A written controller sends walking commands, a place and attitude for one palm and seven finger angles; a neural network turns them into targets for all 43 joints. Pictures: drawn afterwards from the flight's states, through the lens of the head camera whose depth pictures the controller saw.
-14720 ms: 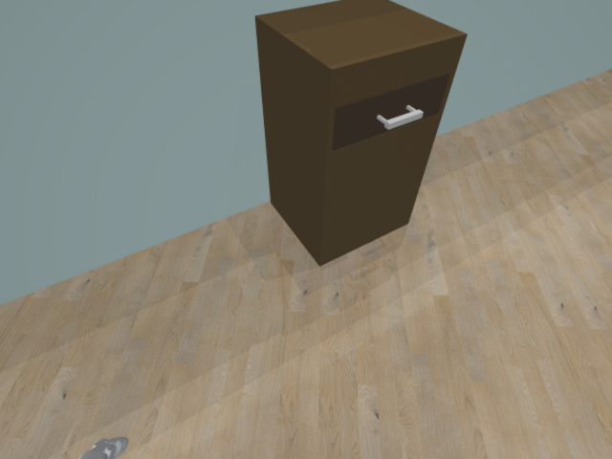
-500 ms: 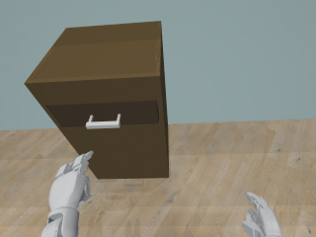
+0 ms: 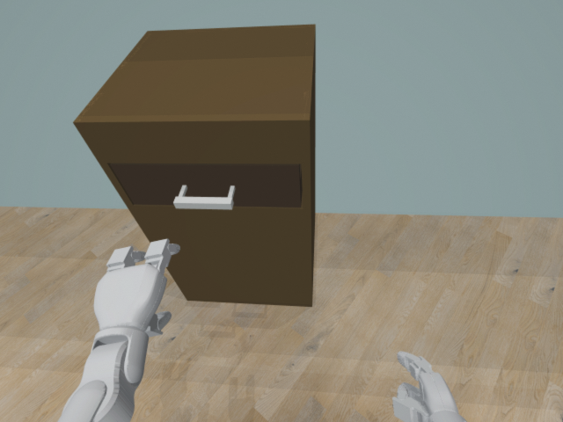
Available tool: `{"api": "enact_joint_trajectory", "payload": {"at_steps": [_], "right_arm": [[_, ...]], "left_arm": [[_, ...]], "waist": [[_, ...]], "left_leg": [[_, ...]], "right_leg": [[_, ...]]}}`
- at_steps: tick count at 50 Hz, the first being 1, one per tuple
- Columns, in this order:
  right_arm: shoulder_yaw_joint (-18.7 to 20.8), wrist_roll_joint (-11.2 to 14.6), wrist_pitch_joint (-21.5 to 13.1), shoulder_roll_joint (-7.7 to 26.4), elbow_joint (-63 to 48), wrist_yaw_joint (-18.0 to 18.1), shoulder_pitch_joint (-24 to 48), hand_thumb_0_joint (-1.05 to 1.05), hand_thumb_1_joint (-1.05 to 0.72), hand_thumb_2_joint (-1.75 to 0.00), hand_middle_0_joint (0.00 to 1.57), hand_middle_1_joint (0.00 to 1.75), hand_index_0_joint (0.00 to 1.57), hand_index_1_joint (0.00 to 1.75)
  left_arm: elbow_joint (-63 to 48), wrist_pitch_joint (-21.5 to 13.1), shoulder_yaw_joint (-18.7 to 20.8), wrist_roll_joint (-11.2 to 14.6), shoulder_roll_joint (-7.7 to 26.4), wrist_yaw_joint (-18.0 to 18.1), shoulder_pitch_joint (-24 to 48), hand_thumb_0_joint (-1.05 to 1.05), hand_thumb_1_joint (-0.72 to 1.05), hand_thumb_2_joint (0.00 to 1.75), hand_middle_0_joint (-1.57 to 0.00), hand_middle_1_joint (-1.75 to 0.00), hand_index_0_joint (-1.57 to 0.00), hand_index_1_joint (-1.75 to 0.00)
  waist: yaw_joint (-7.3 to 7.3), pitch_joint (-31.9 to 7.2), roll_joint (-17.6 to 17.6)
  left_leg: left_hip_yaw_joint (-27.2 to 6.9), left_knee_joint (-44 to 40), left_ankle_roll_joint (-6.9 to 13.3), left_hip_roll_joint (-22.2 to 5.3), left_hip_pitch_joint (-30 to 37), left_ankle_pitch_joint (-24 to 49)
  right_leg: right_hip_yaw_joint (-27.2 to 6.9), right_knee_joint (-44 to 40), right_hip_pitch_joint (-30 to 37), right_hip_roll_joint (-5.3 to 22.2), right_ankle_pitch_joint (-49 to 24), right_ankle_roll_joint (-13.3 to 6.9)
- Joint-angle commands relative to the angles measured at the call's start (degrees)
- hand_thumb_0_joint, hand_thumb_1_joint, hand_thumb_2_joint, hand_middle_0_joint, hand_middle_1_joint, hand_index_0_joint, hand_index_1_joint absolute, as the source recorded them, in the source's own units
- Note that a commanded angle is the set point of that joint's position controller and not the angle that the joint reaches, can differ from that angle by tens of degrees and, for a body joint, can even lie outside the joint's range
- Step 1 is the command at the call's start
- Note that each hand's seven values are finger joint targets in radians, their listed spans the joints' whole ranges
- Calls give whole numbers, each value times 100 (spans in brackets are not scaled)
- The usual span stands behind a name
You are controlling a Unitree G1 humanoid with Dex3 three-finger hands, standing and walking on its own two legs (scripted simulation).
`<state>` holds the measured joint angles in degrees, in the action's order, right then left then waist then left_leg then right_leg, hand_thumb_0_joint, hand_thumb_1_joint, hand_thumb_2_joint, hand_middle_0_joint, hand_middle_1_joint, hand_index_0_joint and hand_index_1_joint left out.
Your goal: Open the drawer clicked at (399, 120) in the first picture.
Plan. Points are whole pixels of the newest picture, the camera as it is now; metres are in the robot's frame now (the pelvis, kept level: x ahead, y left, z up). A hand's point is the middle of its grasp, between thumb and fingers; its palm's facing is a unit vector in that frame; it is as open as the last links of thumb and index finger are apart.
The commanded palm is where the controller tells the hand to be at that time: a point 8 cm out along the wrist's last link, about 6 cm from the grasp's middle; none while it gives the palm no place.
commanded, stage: raise the hand with hooked fingers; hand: left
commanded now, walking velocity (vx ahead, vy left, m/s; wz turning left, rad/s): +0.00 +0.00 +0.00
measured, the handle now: (205, 196) +0.59 +0.25 -0.10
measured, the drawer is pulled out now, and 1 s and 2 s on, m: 0.00 0.00 0.00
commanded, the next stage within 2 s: move the hooked fingers above the handle in 1.12 s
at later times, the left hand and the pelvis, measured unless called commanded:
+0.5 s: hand (125, 257) +0.31 +0.26 +0.07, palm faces +0.07 -0.10 -0.99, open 13.4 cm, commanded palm +0.29 +0.26 +0.13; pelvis +0.03 +0.03 +0.02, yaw +0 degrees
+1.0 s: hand (130, 241) +0.33 +0.25 +0.09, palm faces -0.04 -0.11 -0.99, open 13.8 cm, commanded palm +0.31 +0.26 +0.16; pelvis +0.04 +0.02 +0.03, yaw +1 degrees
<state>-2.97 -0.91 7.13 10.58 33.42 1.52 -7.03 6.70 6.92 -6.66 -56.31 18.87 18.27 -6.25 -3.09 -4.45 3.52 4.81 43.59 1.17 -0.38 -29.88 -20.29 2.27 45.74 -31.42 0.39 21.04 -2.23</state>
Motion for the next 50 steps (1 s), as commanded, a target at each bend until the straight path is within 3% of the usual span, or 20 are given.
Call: {"api": "enact_joint_trajectory", "payload": {"at_steps": [1,5,7,10,12,18,19,22,27,30,36,41,45,49,50], "right_arm": [[335,-34,-330,795,-1026,101,802,0,-90,-90,20,30,20,30],[468,-154,-400,798,-990,45,656,0,-90,-90,20,30,20,30],[534,-180,-444,809,-916,13,579,0,-90,-90,20,30,20,30],[637,-181,-472,868,-836,-33,484,0,-90,-90,20,30,20,30],[677,-136,-444,912,-777,-54,486,0,-90,-90,20,30,20,30],[680,21,-302,975,-769,-47,600,0,-90,-90,20,30,20,30],[654,45,-274,982,-797,-31,663,0,-90,-90,20,30,20,30],[561,63,-201,948,-795,-11,659,0,-90,-90,20,30,20,30],[456,49,-131,908,-777,29,650,0,-90,-90,20,30,20,30],[426,49,-132,882,-774,27,636,0,-90,-90,20,30,20,30],[457,72,-122,940,-677,32,560,0,-90,-90,20,30,20,30],[501,87,-77,1005,-714,-32,500,0,-90,-90,20,30,20,30],[522,38,-106,1021,-744,-57,517,0,-90,-90,20,30,20,30],[579,9,-160,1018,-692,-45,482,0,-90,-90,20,30,20,30],[578,20,-159,989,-679,-38,475,0,-90,-90,20,30,20,30]], "left_arm": [[-1003,-189,756,-81,1200,-295,54,0,-3,50,-27,-90,-27,-90],[-1790,-792,1024,-221,1323,7,562,0,-13,46,-27,-96,-27,-96],[-1903,-991,1043,-238,1259,247,689,0,-17,44,-28,-99,-28,-99],[-1924,-1031,1070,-241,1266,495,1021,0,-24,41,-28,-103,-28,-103],[-1688,-876,992,-211,1197,525,1082,0,-29,39,-29,-107,-29,-107],[-1548,-219,711,-46,1249,-20,1299,0,-43,33,-29,-115,-29,-115],[-1546,-149,713,-10,1283,-152,1340,0,-45,32,-30,-117,-30,-117],[-1479,-73,657,10,1379,-515,1587,0,-50,30,-30,-120,-30,-120],[-1433,-255,889,-6,1725,-887,2160,0,-50,30,-30,-120,-30,-120],[-1543,-415,939,27,1838,-976,2543,0,-50,30,-30,-120,-30,-120],[-1385,-586,1043,256,1980,-1212,2827,0,-50,30,-30,-120,-30,-120],[-1120,-645,938,426,1768,-1503,2174,0,-50,30,-30,-120,-30,-120],[-1642,-928,1173,366,2001,-1403,2289,0,-50,30,-30,-120,-30,-120],[-1885,-1200,1557,323,2261,-1028,2364,0,-50,30,-30,-120,-30,-120],[-1800,-1210,1520,305,2191,-928,2354,0,-50,30,-30,-120,-30,-120]], "waist": [[-261,-821,-793],[-227,-1039,-163],[-129,-1153,47],[-40,-1268,85],[10,-1210,29],[-73,-1387,-304],[-93,-1356,-198],[-90,-1027,-367],[-111,-973,-259],[-122,-1088,108],[-63,-1185,-132],[-124,-1068,-403],[-189,-1396,-186],[-235,-1510,-154],[-231,-1512,-116]], "left_leg": [[-343,-980,86,243,336,721],[-436,-1015,92,214,862,1051],[-459,-929,81,202,1113,1254],[-522,-874,49,149,1319,1418],[-531,-897,37,130,1327,1512],[-582,-1189,-7,64,1563,2077],[-608,-1253,-24,58,1602,2157],[-594,-1431,-16,38,1685,2189],[-554,-1569,3,61,1885,2351],[-627,-1615,-27,65,2091,2605],[-591,-1665,-6,92,2179,2835],[-501,-1694,37,130,1971,2856],[-531,-1670,41,152,2015,2964],[-549,-1618,40,168,2005,2964],[-524,-1610,46,180,1997,2912]], "right_leg": [[-624,-1292,1418,18,-775,6],[-494,-1237,1268,-47,-966,-81],[-409,-1164,1038,-83,-1080,-107],[-305,-1082,767,-115,-1021,-112],[-209,-1064,751,-135,-1172,-102],[-148,-1195,1298,-116,-1625,-49],[-138,-1224,1362,-116,-1617,-52],[-94,-1405,1466,-121,-1603,-33],[-102,-1613,1731,-132,-1784,-42],[-84,-1683,1820,-133,-1826,-65],[-83,-1838,2047,-142,-2201,-27],[-104,-1884,2204,-121,-2465,-1],[-144,-1824,2318,-94,-2559,-15],[-183,-1783,2287,-105,-2593,-28],[-188,-1768,2242,-84,-2579,-24]]}}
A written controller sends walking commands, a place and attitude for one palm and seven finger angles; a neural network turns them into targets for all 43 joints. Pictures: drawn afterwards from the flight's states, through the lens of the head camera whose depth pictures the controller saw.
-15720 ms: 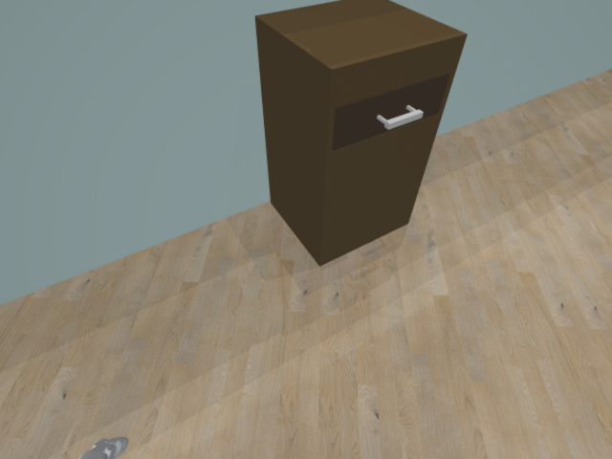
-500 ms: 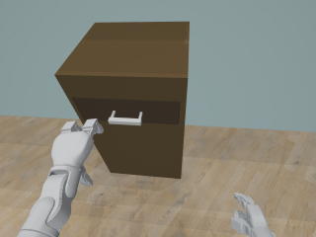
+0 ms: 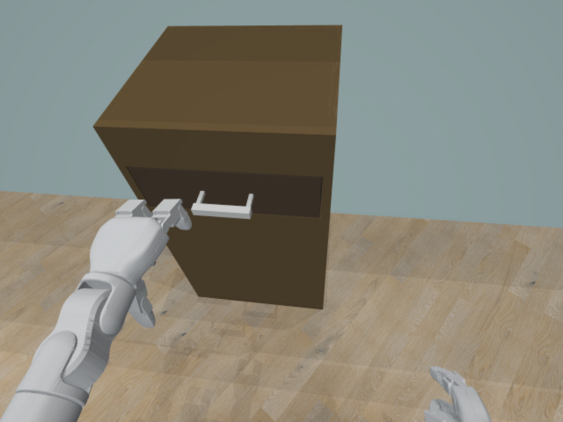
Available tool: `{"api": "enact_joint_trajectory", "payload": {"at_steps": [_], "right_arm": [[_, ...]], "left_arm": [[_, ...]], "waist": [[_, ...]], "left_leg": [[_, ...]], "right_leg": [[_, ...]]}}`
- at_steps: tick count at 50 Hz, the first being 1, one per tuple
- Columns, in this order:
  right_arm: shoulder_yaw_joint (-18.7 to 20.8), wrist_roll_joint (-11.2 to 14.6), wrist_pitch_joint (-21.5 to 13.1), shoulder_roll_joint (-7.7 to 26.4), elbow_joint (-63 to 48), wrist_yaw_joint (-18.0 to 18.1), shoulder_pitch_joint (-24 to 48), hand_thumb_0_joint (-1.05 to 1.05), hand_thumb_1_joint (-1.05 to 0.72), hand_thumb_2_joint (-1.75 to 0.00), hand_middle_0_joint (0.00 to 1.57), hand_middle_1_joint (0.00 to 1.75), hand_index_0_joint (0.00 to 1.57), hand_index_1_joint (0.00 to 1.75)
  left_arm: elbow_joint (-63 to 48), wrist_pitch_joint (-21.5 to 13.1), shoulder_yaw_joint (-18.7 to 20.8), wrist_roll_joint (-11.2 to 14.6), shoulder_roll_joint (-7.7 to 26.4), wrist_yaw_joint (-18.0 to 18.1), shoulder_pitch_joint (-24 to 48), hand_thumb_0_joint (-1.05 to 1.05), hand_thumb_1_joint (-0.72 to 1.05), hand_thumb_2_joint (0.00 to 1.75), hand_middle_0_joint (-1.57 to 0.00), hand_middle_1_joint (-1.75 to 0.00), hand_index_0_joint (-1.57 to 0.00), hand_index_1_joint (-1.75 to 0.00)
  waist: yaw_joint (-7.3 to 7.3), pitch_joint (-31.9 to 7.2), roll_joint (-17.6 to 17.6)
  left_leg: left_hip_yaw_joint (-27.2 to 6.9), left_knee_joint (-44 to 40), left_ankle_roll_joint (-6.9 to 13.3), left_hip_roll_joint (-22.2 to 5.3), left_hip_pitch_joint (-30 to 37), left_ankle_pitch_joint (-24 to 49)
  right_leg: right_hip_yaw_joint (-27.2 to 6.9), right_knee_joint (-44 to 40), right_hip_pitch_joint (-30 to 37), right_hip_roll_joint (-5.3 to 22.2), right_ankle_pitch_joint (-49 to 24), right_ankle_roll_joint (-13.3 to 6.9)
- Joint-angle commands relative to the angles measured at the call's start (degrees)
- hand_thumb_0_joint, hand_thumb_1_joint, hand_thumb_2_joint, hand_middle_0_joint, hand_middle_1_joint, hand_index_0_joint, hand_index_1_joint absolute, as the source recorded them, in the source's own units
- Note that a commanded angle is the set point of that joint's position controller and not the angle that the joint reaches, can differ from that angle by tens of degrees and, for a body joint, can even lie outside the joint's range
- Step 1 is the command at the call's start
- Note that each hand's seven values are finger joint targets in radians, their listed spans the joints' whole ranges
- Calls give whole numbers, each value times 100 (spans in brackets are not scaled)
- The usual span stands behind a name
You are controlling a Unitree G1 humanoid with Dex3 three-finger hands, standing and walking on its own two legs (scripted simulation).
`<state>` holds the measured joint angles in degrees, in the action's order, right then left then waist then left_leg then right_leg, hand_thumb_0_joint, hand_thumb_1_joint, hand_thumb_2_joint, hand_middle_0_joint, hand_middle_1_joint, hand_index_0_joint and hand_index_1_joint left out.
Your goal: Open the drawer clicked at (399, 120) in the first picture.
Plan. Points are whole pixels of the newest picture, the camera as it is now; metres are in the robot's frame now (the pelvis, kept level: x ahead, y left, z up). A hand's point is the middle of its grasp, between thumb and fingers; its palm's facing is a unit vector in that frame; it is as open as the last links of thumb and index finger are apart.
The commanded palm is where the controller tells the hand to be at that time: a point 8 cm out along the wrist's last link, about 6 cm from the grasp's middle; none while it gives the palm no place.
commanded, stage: raise the hand with hooked fingers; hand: left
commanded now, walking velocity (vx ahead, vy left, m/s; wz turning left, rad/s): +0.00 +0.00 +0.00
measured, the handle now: (223, 203) +0.56 +0.22 -0.13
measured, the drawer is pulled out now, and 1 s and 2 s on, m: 0.00 0.00 0.00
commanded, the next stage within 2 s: move the hooked fingers above the handle in 0.12 s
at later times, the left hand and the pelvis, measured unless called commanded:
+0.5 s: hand (172, 255) +0.32 +0.21 +0.04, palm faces -0.05 -0.07 -1.00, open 13.8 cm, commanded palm +0.32 +0.23 +0.10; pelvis -0.01 -0.02 -0.01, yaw +1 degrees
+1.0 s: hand (194, 227) +0.40 +0.21 +0.00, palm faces -0.02 -0.06 -1.00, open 13.8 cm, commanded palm +0.39 +0.22 +0.05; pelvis -0.01 +0.00 -0.02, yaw -1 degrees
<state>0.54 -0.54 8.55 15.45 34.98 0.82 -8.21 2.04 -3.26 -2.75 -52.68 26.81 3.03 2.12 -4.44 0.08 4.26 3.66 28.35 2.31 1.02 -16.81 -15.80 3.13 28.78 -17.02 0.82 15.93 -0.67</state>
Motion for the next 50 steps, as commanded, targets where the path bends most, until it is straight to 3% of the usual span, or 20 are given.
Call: {"api": "enact_joint_trajectory", "payload": {"at_steps": [1,5,9,12,13,16,21,23,27,29,31,33,35,36,39,41,44,45,47,50], "right_arm": [[250,4,-306,491,-791,25,579,0,-90,-90,20,30,20,30],[273,86,-281,505,-727,0,590,0,-90,-90,20,30,20,30],[266,126,-254,541,-786,10,689,0,-90,-90,20,30,20,30],[231,107,-240,545,-797,56,695,0,-90,-90,20,30,20,30],[209,112,-235,545,-759,85,658,0,-90,-90,20,30,20,30],[193,106,-249,544,-683,144,556,0,-90,-90,20,30,20,30],[238,74,-331,488,-578,213,352,0,-90,-90,20,30,20,30],[287,70,-354,476,-511,226,235,0,-90,-90,20,30,20,30],[364,86,-372,499,-414,205,22,0,-90,-90,20,30,20,30],[408,91,-358,539,-372,192,-103,0,-90,-90,20,30,20,30],[441,102,-331,578,-379,186,-206,0,-90,-90,20,30,20,30],[458,102,-298,613,-353,190,-326,0,-90,-90,20,30,20,30],[496,91,-278,642,-372,174,-444,0,-90,-90,20,30,20,30],[525,83,-262,654,-369,172,-483,0,-90,-90,20,30,20,30],[560,64,-223,652,-336,178,-634,0,-90,-90,20,30,20,30],[586,48,-208,664,-254,174,-757,0,-90,-90,20,30,20,30],[638,-8,-187,657,-189,134,-877,0,-90,-90,20,30,20,30],[658,-23,-179,654,-171,110,-926,0,-90,-90,20,30,20,30],[678,-23,-182,655,-91,57,-980,0,-90,-90,20,30,20,30],[699,-26,-168,708,-26,5,-1123,0,-90,-90,20,30,20,30]], "left_arm": [[-1249,-188,1123,-62,1348,688,1515,0,-50,30,-30,-120,-30,-120],[-845,97,934,-100,1162,861,1560,0,-50,30,-30,-120,-30,-120],[-713,416,605,-83,970,688,1531,0,-50,30,-30,-120,-30,-120],[-671,467,468,-68,991,493,1648,0,-50,30,-30,-120,-30,-120],[-397,459,443,-78,984,430,1754,0,-50,30,-30,-120,-30,-120],[-1,265,488,-149,1081,366,2230,0,-50,30,-30,-120,-30,-120],[323,-190,556,-353,1198,622,3213,0,-50,30,-30,-120,-30,-120],[644,-314,776,-403,1342,782,3281,0,-50,30,-30,-120,-30,-120],[1302,-283,598,-471,1121,1019,3647,0,-50,30,-30,-120,-30,-120],[1651,-193,489,-514,1025,1058,3860,0,-50,30,-30,-120,-30,-120],[1957,-114,558,-520,1126,1066,3711,0,-50,30,-30,-120,-30,-120],[2186,-85,429,-538,1053,1030,3969,0,-50,30,-30,-120,-30,-120],[2200,-168,420,-526,1047,996,4020,0,-50,30,-30,-120,-30,-120],[2222,-229,612,-538,1236,1010,3942,0,-50,30,-30,-120,-30,-120],[2321,-425,582,-551,1123,1059,4147,0,-50,30,-30,-120,-30,-120],[2453,-564,716,-635,1265,1203,4334,0,-50,30,-30,-120,-30,-120],[2421,-708,930,-757,1398,1495,4507,0,-50,30,-30,-120,-30,-120],[2462,-704,852,-799,1280,1607,4523,0,-50,30,-30,-120,-30,-120],[2800,-611,625,-828,968,1788,4622,0,-50,30,-30,-120,-30,-120],[3297,-373,607,-923,990,1963,4798,0,-50,30,-30,-120,-30,-120]], "waist": [[-68,-1855,-181],[-18,-1713,-227],[34,-1719,-370],[72,-1642,-532],[125,-1409,-720],[170,-1236,-749],[210,-1675,-324],[168,-1839,-292],[263,-1969,-190],[359,-2090,-357],[304,-2230,-474],[390,-2301,-678],[377,-2474,-607],[322,-2571,-534],[429,-2525,-599],[454,-2493,-472],[418,-2800,-189],[458,-2906,-83],[562,-2736,-80],[616,-2835,-240]], "left_leg": [[-380,-91,-78,38,648,2356],[-329,-112,-84,47,522,2047],[-292,-166,-48,64,508,1784],[-269,-194,-9,79,474,1623],[-270,-190,1,91,344,1488],[-230,-158,21,113,221,1195],[-239,62,27,162,230,1135],[-239,157,20,168,111,1244],[-225,331,5,167,-88,1263],[-236,422,7,161,-167,1364],[-186,479,21,155,-291,1480],[-189,532,34,159,-425,1527],[-205,563,42,151,-416,1667],[-196,591,49,147,-403,1736],[-227,685,60,141,-496,1824],[-235,737,53,109,-513,1833],[-283,896,28,82,-422,2245],[-287,954,16,65,-343,2313],[-294,1023,-10,31,-405,2244],[-311,1078,-14,15,-539,2148]], "right_leg": [[-267,-82,711,-134,-1995,-180],[-231,-88,551,-144,-1708,-178],[-268,-160,620,-150,-1549,-155],[-270,-197,643,-125,-1505,-122],[-256,-220,542,-139,-1422,-116],[-284,-258,358,-138,-1170,-110],[-348,-101,168,-128,-1087,-139],[-355,12,184,-141,-1220,-153],[-316,178,-73,-165,-1263,-163],[-286,253,-117,-191,-1404,-158],[-321,312,10,-181,-1649,-147],[-317,382,31,-173,-1829,-129],[-325,439,77,-176,-1960,-136],[-346,475,117,-182,-2033,-148],[-312,543,-46,-207,-2074,-150],[-303,619,-264,-219,-1964,-161],[-270,806,-443,-256,-2061,-211],[-257,862,-574,-262,-2024,-204],[-191,907,-916,-291,-1812,-209],[-153,972,-1038,-323,-1681,-207]]}}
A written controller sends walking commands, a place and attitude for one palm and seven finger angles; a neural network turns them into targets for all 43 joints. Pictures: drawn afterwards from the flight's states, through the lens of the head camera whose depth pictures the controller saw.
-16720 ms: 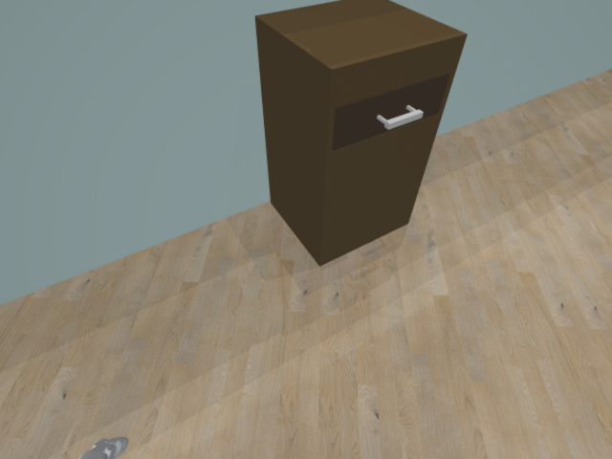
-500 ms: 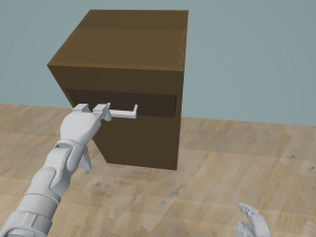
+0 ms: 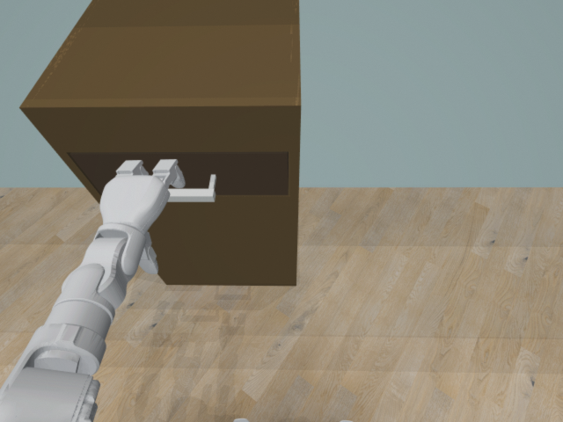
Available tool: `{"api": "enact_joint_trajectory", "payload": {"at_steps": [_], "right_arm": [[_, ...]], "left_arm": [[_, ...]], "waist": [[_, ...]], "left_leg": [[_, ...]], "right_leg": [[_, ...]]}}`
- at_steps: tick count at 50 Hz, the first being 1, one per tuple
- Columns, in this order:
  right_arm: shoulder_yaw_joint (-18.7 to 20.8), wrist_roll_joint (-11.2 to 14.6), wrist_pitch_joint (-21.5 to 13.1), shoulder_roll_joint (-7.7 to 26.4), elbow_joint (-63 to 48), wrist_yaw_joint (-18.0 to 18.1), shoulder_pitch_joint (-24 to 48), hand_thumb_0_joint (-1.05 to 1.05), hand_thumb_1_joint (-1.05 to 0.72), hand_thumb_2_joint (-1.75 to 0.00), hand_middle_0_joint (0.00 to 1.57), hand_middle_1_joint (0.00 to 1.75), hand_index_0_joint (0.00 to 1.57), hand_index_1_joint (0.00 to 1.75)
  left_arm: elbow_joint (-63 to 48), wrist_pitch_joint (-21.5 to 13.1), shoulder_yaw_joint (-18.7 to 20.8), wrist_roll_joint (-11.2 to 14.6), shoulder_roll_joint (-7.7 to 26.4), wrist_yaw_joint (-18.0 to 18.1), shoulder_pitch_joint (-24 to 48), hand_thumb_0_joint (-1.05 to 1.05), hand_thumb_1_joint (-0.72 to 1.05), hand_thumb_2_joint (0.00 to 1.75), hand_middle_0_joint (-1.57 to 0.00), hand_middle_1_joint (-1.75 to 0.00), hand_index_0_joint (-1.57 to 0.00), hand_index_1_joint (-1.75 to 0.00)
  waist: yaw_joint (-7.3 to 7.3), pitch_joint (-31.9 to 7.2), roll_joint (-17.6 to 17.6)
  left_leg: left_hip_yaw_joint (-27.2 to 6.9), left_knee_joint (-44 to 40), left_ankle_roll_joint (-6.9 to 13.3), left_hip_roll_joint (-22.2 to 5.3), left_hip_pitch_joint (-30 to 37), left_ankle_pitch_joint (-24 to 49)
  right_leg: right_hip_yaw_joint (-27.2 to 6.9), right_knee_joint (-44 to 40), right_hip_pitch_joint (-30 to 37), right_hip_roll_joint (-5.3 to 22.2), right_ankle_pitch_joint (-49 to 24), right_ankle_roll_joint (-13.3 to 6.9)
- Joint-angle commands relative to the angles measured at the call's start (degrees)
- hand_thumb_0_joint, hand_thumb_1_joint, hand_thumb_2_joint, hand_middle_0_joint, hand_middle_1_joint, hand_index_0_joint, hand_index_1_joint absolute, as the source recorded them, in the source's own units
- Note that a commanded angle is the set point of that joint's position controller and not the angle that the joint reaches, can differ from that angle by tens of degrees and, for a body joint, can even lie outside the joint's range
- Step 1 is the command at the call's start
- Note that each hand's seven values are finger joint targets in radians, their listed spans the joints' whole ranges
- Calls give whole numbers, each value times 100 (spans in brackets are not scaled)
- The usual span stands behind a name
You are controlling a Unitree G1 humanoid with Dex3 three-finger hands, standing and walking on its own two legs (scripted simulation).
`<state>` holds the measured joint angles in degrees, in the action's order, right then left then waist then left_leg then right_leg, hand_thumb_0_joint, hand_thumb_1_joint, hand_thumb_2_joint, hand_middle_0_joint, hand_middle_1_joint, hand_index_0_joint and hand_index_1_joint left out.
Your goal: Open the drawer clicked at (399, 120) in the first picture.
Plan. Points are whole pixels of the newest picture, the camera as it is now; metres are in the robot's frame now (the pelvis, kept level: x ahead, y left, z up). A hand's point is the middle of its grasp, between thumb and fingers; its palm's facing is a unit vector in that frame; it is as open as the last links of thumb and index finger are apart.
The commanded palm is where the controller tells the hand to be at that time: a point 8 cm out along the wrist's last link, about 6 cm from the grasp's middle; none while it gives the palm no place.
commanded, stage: move the hooked fingers above the handle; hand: left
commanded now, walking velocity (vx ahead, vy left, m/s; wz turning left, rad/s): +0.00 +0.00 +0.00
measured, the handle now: (184, 187) +0.56 +0.23 -0.10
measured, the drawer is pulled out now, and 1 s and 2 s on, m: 0.00 0.00 0.00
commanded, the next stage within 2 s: none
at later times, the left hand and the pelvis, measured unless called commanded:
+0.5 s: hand (173, 201) +0.47 +0.21 -0.03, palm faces -0.07 +0.00 -1.00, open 13.8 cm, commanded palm +0.46 +0.21 +0.02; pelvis -0.01 +0.01 -0.03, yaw -1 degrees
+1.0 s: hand (177, 196) +0.50 +0.22 -0.05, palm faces -0.14 +0.00 -0.99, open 13.7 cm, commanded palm +0.50 +0.21 +0.00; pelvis -0.02 +0.01 -0.05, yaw -2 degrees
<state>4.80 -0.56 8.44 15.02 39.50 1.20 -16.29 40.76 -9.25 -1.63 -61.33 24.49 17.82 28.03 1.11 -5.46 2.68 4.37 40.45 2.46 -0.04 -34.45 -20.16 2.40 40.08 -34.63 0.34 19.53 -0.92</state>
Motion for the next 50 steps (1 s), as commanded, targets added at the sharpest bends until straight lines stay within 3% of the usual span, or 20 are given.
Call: {"api": "enact_joint_trajectory", "payload": {"at_steps": [1,5,6,8,12,16,20,23,26,29,35,37,38,40,41,42,44,46,50], "right_arm": [[279,-24,-145,769,-442,-40,-334,0,-90,-90,20,30,20,30],[279,-10,-146,793,-393,-33,-509,0,-90,-90,20,30,20,30],[280,0,-146,799,-372,-8,-553,0,-90,-90,20,30,20,30],[268,-19,-163,784,-374,12,-624,0,-90,-90,20,30,20,30],[237,-71,-198,789,-318,36,-737,0,-90,-90,20,30,20,30],[178,-117,-214,827,-274,17,-849,0,-90,-90,20,30,20,30],[185,-168,-213,887,-270,-36,-1001,0,-90,-90,20,30,20,30],[226,-178,-248,887,-214,-42,-1137,0,-90,-90,20,30,20,30],[256,-196,-289,942,-127,-31,-1307,0,-90,-90,20,30,20,30],[246,-240,-333,936,-17,9,-1414,0,-90,-90,20,30,20,30],[144,-291,-370,1000,104,-3,-1562,0,-90,-90,20,30,20,30],[87,-308,-328,1047,73,-21,-1570,0,-90,-90,20,30,20,30],[84,-306,-312,1046,32,-33,-1575,0,-90,-90,20,30,20,30],[76,-308,-255,1078,-33,-68,-1591,0,-90,-90,20,30,20,30],[68,-286,-223,1063,-70,-78,-1577,0,-90,-90,20,30,20,30],[84,-263,-193,1063,-58,-70,-1606,0,-90,-90,20,30,20,30],[44,-222,-141,1059,-74,-48,-1589,0,-90,-90,20,30,20,30],[12,-173,-138,1065,-110,-3,-1564,0,-90,-90,20,30,20,30],[86,-155,-285,989,-81,99,-1662,0,-90,-90,20,30,20,30]], "left_arm": [[-447,315,423,-96,1196,529,2427,0,-50,30,-30,-120,-30,-120],[12,519,102,-134,1004,500,3109,0,-50,30,-30,-120,-30,-120],[204,534,181,-152,1118,476,3176,0,-50,30,-30,-120,-30,-120],[200,468,82,-141,1054,435,3484,0,-50,30,-30,-120,-30,-120],[535,290,203,-219,1188,482,3737,0,-50,30,-30,-120,-30,-120],[1109,371,360,-325,1443,656,3886,0,-50,30,-30,-120,-30,-120],[1386,546,522,-357,1674,769,3948,0,-50,30,-30,-120,-30,-120],[1487,599,186,-368,1336,741,4358,0,-50,30,-30,-120,-30,-120],[1414,504,194,-316,1403,657,4670,0,-50,30,-30,-120,-30,-120],[1274,366,131,-318,1441,629,5279,0,-50,30,-30,-120,-30,-120],[1848,473,349,-432,1863,827,5513,0,-50,30,-30,-120,-30,-120],[2035,653,637,-456,2294,871,5400,0,-50,30,-30,-120,-30,-120],[2054,750,618,-440,2283,869,5355,0,-50,30,-30,-120,-30,-120],[1902,871,840,-431,2594,796,5184,0,-50,30,-30,-120,-30,-120],[1931,955,769,-425,2515,732,5000,0,-50,30,-30,-120,-30,-120],[1881,1013,677,-378,2395,711,5088,0,-50,30,-30,-120,-30,-120],[1986,1110,675,-312,2439,627,5028,0,-50,30,-30,-120,-30,-120],[1919,1070,651,-243,2528,466,4998,0,-50,30,-30,-120,-30,-120],[1383,518,162,-208,1956,142,5410,0,-50,30,-30,-120,-30,-120]], "waist": [[144,-2252,-143],[345,-2303,-240],[364,-2245,-316],[412,-2413,-190],[447,-2349,61],[515,-2260,-8],[497,-2782,87],[736,-2808,32],[845,-3133,111],[1028,-3149,288],[1132,-2991,564],[1011,-3152,545],[1005,-3316,603],[834,-3834,776],[781,-3874,809],[898,-3790,530],[935,-3505,141],[932,-3372,48],[1141,-3307,383]], "left_leg": [[-388,-117,-27,103,1218,2493],[-409,-73,13,115,1134,2141],[-429,-69,17,105,1106,2055],[-440,-11,28,118,1149,2021],[-519,163,3,86,1021,2021],[-508,363,14,105,472,1795],[-483,603,5,115,326,2002],[-528,740,11,63,308,1941],[-626,908,18,29,432,2004],[-692,1065,22,6,355,1996],[-751,1358,5,0,-144,1808],[-700,1430,15,24,-351,1907],[-666,1441,21,27,-331,2025],[-640,1486,-6,21,-153,2411],[-637,1467,-24,2,-40,2583],[-613,1444,11,-10,-70,2533],[-573,1343,65,25,-398,2211],[-516,1262,108,49,-607,1799],[-682,1240,97,-34,-45,1635]], "right_leg": [[-61,-162,608,-281,-1964,-178],[-81,-201,460,-293,-1738,-155],[-77,-207,394,-297,-1650,-156],[-97,-173,343,-295,-1623,-150],[-67,18,-106,-311,-1435,-176],[-52,211,-335,-322,-1337,-177],[-63,431,-301,-337,-1571,-162],[-46,477,-587,-350,-1478,-129],[-52,574,-797,-359,-1432,-112],[-49,690,-1107,-357,-1343,-113],[14,962,-1669,-375,-1027,-127],[11,1069,-1494,-378,-1194,-129],[2,1077,-1369,-382,-1341,-120],[-9,1146,-1054,-384,-1695,-118],[6,1133,-997,-396,-1813,-121],[-5,1030,-896,-404,-1876,-90],[-32,922,-628,-397,-1853,-53],[-84,822,-484,-374,-1688,-27],[-58,725,-1077,-377,-1218,-48]]}}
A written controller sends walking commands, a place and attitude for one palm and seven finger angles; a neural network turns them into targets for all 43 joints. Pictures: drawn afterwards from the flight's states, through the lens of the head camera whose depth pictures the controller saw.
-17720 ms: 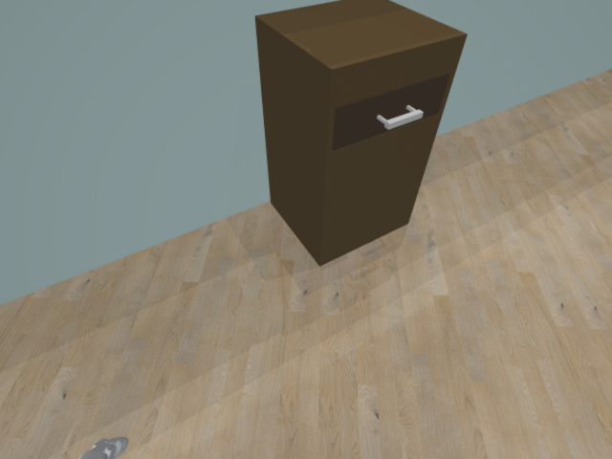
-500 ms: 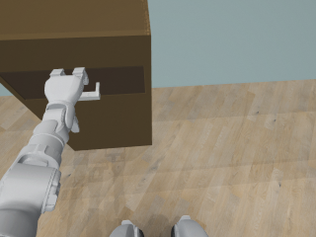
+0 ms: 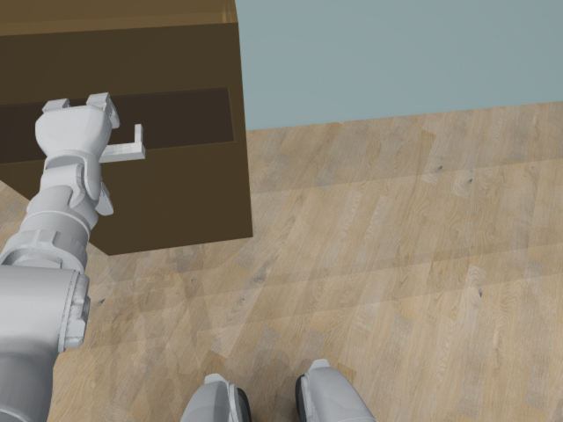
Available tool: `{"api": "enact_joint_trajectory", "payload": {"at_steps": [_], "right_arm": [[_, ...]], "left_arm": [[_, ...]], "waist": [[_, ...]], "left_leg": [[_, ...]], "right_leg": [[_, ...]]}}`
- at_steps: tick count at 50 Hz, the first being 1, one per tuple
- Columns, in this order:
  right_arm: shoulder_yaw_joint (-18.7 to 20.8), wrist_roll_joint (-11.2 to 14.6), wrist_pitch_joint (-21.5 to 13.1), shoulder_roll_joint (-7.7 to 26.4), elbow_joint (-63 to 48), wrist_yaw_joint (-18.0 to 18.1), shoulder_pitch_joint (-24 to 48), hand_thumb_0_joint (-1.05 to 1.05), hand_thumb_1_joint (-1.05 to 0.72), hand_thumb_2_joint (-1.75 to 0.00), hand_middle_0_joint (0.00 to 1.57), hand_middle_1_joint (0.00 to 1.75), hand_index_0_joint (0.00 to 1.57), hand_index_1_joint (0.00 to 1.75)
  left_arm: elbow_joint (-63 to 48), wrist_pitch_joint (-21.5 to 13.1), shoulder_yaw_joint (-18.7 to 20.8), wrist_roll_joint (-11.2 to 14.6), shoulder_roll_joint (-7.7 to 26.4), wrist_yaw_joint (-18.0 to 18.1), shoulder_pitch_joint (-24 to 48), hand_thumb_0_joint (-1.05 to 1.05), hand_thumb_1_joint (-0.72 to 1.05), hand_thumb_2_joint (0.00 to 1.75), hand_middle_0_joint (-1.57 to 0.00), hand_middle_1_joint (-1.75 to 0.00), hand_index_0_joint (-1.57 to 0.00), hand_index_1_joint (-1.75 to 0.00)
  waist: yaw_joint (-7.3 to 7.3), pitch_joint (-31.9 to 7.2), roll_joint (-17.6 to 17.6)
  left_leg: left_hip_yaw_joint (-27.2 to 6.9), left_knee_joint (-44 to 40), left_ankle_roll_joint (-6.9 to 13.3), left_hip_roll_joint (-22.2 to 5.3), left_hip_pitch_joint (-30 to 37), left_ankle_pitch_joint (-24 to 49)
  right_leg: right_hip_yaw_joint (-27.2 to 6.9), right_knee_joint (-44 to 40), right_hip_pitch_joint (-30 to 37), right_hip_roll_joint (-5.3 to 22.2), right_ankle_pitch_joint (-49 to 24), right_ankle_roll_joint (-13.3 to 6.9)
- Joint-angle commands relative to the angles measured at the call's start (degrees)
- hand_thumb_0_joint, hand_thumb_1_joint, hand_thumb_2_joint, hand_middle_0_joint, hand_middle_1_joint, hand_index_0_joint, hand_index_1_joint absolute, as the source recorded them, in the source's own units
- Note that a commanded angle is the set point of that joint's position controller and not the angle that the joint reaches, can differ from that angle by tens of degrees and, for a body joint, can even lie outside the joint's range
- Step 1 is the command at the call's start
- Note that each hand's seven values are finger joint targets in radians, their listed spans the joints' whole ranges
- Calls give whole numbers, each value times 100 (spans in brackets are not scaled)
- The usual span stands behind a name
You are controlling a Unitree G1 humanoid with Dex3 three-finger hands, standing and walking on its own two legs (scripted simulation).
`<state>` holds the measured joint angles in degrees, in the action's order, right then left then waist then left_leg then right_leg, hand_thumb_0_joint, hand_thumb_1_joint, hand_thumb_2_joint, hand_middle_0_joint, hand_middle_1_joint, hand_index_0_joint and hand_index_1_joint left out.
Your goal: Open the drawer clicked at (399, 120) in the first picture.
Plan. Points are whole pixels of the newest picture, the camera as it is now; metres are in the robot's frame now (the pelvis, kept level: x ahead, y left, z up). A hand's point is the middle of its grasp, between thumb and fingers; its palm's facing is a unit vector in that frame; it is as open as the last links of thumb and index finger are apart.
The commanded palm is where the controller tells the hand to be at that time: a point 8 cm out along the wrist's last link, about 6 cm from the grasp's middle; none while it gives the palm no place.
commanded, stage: move the hooked fingers above the handle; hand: left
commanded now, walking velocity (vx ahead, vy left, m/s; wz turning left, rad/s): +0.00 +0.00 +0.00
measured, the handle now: (102, 144) +0.57 +0.24 -0.06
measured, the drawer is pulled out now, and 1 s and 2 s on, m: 0.00 0.00 0.00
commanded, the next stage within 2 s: none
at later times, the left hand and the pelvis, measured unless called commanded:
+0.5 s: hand (106, 148) +0.53 +0.21 -0.01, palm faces -0.07 -0.02 -1.00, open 13.6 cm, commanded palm +0.52 +0.21 +0.05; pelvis +0.00 +0.00 -0.01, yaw +0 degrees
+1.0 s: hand (105, 148) +0.53 +0.22 -0.01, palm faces +0.00 -0.07 -1.00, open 13.8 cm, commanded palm +0.52 +0.21 +0.05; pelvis +0.01 +0.01 -0.01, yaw +0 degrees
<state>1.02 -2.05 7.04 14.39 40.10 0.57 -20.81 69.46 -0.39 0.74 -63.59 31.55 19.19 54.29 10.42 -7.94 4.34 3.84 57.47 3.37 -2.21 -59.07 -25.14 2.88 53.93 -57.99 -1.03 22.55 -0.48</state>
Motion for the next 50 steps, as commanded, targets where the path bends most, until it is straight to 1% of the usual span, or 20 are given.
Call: {"api": "enact_joint_trajectory", "payload": {"at_steps": [1,4,6,7,11,15,19,22,24,27,30,33,38,39,41,44,45,48,49,50], "right_arm": [[483,-10,-172,1039,-115,168,-1210,0,-90,-90,20,30,20,30],[485,-30,-251,987,-50,201,-1239,0,-90,-90,20,30,20,30],[489,-56,-289,993,-12,161,-1269,0,-90,-90,20,30,20,30],[470,-72,-282,1023,-3,151,-1271,0,-90,-90,20,30,20,30],[395,-128,-238,1078,-58,96,-1235,0,-90,-90,20,30,20,30],[401,-143,-161,1108,-145,24,-1186,0,-90,-90,20,30,20,30],[365,-86,-35,1148,-146,34,-1146,0,-90,-90,20,30,20,30],[353,-33,5,1157,-178,68,-1125,0,-90,-90,20,30,20,30],[327,-16,29,1150,-188,106,-1105,0,-90,-90,20,30,20,30],[300,17,-13,1124,-193,169,-1118,0,-90,-90,20,30,20,30],[339,-3,-91,1084,-202,204,-1168,0,-90,-90,20,30,20,30],[364,-19,-139,1055,-158,210,-1225,0,-90,-90,20,30,20,30],[439,-82,-170,1047,-107,155,-1311,0,-90,-90,20,30,20,30],[462,-93,-169,1028,-77,139,-1297,0,-90,-90,20,30,20,30],[485,-129,-184,1063,-49,101,-1302,0,-90,-90,20,30,20,30],[491,-174,-171,1086,8,59,-1247,0,-90,-90,20,30,20,30],[496,-176,-159,1088,-1,24,-1221,0,-90,-90,20,30,20,30],[446,-154,-89,1131,17,-17,-1153,0,-90,-90,20,30,20,30],[431,-146,-64,1141,9,-32,-1119,0,-90,-90,20,30,20,30],[451,-126,-44,1138,-6,-51,-1161,0,-90,-90,20,30,20,30]], "left_arm": [[-1374,-477,-115,37,1107,-40,2549,0,-50,30,-30,-120,-30,-120],[-1362,-771,-387,33,760,-72,2839,0,-50,30,-30,-120,-30,-120],[-1256,-842,-333,-4,749,27,2768,0,-50,30,-30,-120,-30,-120],[-1211,-835,-139,-18,984,109,2787,0,-50,30,-30,-120,-30,-120],[-989,-588,262,-113,1511,467,2852,0,-50,30,-30,-120,-30,-120],[-1158,-241,441,-215,1773,695,2922,0,-50,30,-30,-120,-30,-120],[-1034,188,467,-175,1953,698,3014,0,-50,30,-30,-120,-30,-120],[-1076,288,388,-69,1943,495,2883,0,-50,30,-30,-120,-30,-120],[-1054,237,412,43,1952,328,2768,0,-50,30,-30,-120,-30,-120],[-969,49,230,74,1794,94,2700,0,-50,30,-30,-120,-30,-120],[-1066,-307,36,40,1449,-70,2482,0,-50,30,-30,-120,-30,-120],[-885,-561,-120,61,1158,-171,2258,0,-50,30,-30,-120,-30,-120],[-1397,-909,68,33,1240,8,2433,0,-50,30,-30,-120,-30,-120],[-1477,-938,64,25,1177,94,2518,0,-50,30,-30,-120,-30,-120],[-1687,-973,291,-11,1411,329,2671,0,-50,30,-30,-120,-30,-120],[-1967,-836,602,-105,1761,705,2943,0,-50,30,-30,-120,-30,-120],[-1904,-727,611,-116,1735,810,2825,0,-50,30,-30,-120,-30,-120],[-1511,-260,624,-131,1839,944,2682,0,-50,30,-30,-120,-30,-120],[-1472,-112,605,-125,1820,922,2647,0,-50,30,-30,-120,-30,-120],[-1408,27,440,-129,1646,870,2632,0,-50,30,-30,-120,-30,-120]], "waist": [[215,-2896,168],[393,-2542,206],[322,-2482,522],[305,-2494,472],[182,-2679,568],[83,-3393,840],[142,-3386,352],[104,-3402,363],[96,-3351,253],[152,-2854,173],[148,-2852,263],[248,-2398,4],[125,-2871,510],[148,-2905,447],[94,-3095,665],[14,-3519,819],[-12,-3601,971],[-8,-3387,718],[-51,-3513,773],[5,-3538,822]], "left_leg": [[-644,-439,5,174,2461,2100],[-743,-384,-6,147,2401,1863],[-771,-334,-47,148,2414,1815],[-776,-302,-50,139,2335,1812],[-749,-170,-73,186,2044,2088],[-718,-26,-124,177,2335,2829],[-644,-151,-62,210,2128,2649],[-605,-300,-45,219,2263,2505],[-618,-372,-28,212,2307,2456],[-581,-461,6,210,2069,2036],[-621,-410,-5,183,2247,2096],[-627,-369,6,151,2009,1884],[-730,-214,-72,119,2344,2349],[-772,-172,-90,104,2420,2459],[-811,-128,-121,94,2488,2547],[-872,-38,-196,90,2689,3042],[-837,-16,-211,101,2761,3177],[-732,-99,-178,133,2541,3069],[-740,-122,-195,136,2656,3236],[-749,-164,-211,112,2812,3307]], "right_leg": [[-95,-687,1102,-256,-1405,-99],[-58,-635,601,-243,-1049,-117],[-21,-541,310,-246,-898,-154],[-3,-481,294,-245,-888,-163],[19,-280,365,-253,-1064,-181],[20,-140,684,-265,-1645,-169],[-8,-293,1176,-263,-1808,-114],[-30,-448,1380,-259,-1780,-98],[-41,-508,1442,-262,-1737,-90],[-58,-622,1346,-245,-1457,-77],[-57,-610,1126,-257,-1387,-101],[-36,-606,898,-265,-1206,-102],[-19,-369,627,-264,-1324,-164],[-6,-333,546,-277,-1342,-165],[4,-271,507,-274,-1347,-168],[33,-122,550,-284,-1581,-180],[35,-127,577,-282,-1669,-175],[58,-211,873,-286,-1794,-154],[64,-205,935,-284,-1890,-156],[89,-270,941,-292,-1917,-143]]}}
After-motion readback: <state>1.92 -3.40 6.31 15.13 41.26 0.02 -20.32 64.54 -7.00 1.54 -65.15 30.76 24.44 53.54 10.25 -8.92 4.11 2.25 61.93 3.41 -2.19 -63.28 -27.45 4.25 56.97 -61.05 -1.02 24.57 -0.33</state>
